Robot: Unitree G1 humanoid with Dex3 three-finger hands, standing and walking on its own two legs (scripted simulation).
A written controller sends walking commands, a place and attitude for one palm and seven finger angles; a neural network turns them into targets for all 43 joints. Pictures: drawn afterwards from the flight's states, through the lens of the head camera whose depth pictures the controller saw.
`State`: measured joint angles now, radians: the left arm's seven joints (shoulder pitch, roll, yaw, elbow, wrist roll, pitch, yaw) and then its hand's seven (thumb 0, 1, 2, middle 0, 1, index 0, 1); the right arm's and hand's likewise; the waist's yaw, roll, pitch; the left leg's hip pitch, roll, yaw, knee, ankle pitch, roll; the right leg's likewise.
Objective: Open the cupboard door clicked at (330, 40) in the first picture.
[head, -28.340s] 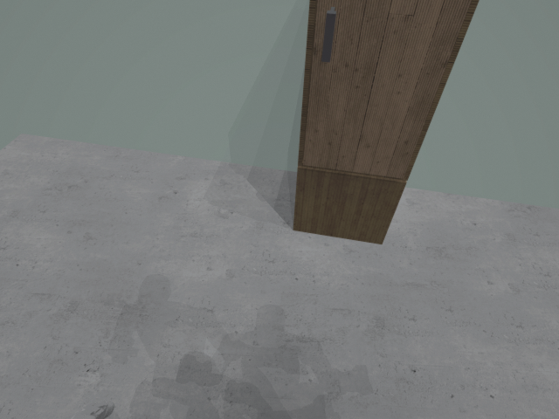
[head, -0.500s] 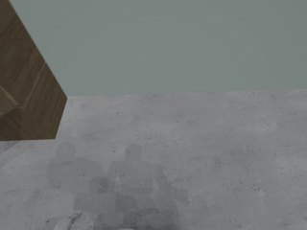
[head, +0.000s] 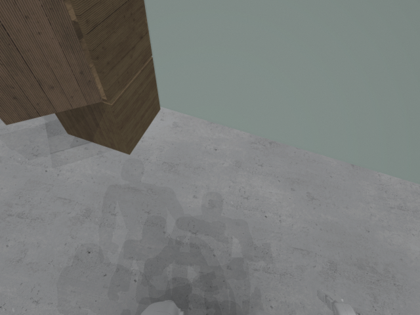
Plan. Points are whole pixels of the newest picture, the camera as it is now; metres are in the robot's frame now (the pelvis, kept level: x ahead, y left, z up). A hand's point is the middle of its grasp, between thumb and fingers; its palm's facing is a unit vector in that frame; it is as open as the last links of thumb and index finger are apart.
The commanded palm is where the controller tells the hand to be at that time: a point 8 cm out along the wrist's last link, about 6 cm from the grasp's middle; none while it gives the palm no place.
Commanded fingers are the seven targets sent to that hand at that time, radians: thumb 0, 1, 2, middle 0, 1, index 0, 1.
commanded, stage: turn to face it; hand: left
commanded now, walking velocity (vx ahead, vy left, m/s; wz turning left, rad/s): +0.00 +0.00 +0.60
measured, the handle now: out of the picture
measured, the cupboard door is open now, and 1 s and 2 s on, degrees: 44 44 44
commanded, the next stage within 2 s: take the last steps up to it in 0.66 s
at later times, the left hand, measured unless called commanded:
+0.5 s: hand out of the picture +0.07 +0.16 -0.13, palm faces +0.27 -0.92 -0.28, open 7.4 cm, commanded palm none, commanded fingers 0.00 0.90 0.90 -0.20 -0.30 -0.20 -0.30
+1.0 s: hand out of the picture -0.03 +0.18 -0.15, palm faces +0.51 -0.83 -0.20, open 7.4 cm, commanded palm none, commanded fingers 0.00 0.90 0.90 -0.20 -0.30 -0.20 -0.30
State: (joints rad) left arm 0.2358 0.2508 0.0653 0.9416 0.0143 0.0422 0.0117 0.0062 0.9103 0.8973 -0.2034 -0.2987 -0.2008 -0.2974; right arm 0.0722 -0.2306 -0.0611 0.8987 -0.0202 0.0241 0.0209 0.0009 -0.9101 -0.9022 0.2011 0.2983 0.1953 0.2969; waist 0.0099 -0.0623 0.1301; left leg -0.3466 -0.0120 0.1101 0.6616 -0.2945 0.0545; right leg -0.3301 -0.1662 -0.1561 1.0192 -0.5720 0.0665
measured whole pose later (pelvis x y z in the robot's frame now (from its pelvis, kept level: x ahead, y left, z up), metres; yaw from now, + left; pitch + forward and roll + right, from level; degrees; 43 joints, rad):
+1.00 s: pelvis +0.04 -0.01 +0.02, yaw +28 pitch +0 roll -1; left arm 0.24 0.22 0.06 1.00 0.03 0.03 -0.02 0.01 0.91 0.90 -0.20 -0.30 -0.20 -0.30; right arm 0.17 -0.18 -0.03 0.97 -0.03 -0.01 -0.01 0.00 -0.91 -0.90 0.20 0.30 0.20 0.30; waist 0.03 -0.01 0.05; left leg -0.21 -0.02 0.06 0.47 -0.27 0.06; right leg -0.45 -0.11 -0.06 1.06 -0.42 0.04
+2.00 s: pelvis +0.23 +0.27 +0.02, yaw +33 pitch +0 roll +2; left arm 0.13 0.17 0.07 0.99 0.03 -0.01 -0.01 0.00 0.91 0.90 -0.20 -0.30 -0.19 -0.30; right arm 0.33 -0.16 -0.03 1.08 -0.03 -0.07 -0.02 -0.01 -0.93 -0.90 0.20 0.30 0.20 0.30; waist 0.00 -0.03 0.02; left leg -0.07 -0.07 0.23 0.29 -0.24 0.09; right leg -0.59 -0.12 -0.06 0.97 -0.18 0.01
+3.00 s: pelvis +0.31 +0.31 +0.01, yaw +29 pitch +1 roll +1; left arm 0.22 0.19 0.05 1.03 0.02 0.03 0.00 0.00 0.91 0.90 -0.20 -0.30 -0.20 -0.30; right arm 0.23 -0.18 -0.06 1.05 -0.02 0.04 -0.03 0.00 -0.91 -0.90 0.21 0.30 0.20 0.30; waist -0.02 -0.01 0.03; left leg -0.38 0.07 0.09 0.52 -0.19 -0.02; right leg -0.19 -0.06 -0.03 0.49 -0.33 0.00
